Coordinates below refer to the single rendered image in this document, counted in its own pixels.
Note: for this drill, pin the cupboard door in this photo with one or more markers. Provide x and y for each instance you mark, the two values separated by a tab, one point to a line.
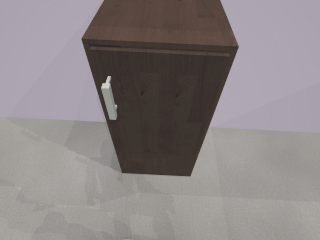
164	97

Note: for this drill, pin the handle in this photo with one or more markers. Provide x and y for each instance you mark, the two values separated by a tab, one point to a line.
109	99

